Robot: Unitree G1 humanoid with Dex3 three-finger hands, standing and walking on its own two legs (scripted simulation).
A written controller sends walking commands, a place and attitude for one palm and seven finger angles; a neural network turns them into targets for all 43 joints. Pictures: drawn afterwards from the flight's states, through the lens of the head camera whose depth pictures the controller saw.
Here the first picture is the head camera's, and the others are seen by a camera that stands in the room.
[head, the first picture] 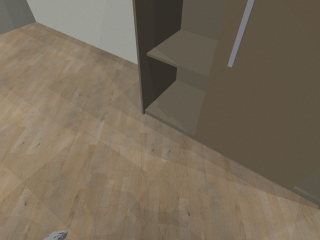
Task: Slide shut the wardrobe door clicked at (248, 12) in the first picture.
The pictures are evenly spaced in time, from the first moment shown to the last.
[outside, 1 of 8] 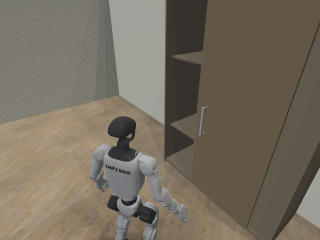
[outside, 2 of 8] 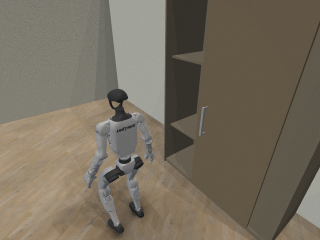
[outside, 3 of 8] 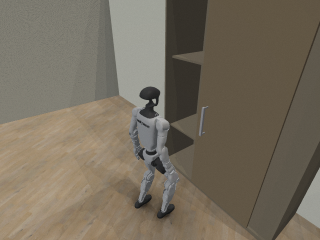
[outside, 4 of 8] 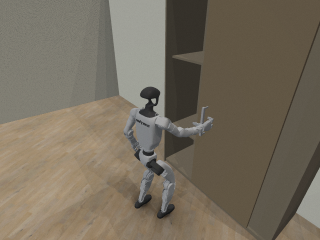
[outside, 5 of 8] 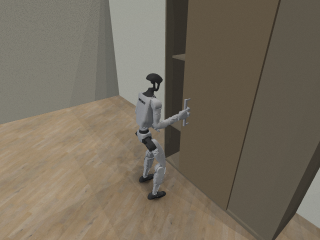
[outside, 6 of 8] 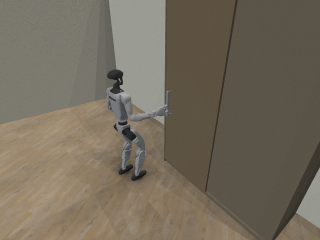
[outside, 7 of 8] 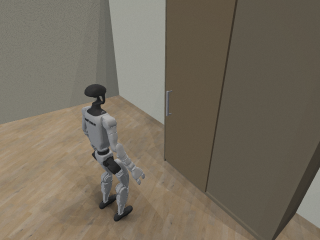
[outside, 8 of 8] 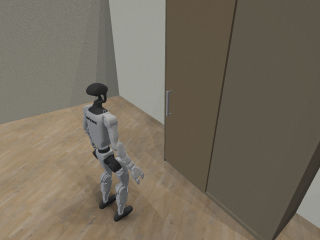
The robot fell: no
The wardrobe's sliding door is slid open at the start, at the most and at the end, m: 0.49 0.49 0.00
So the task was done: yes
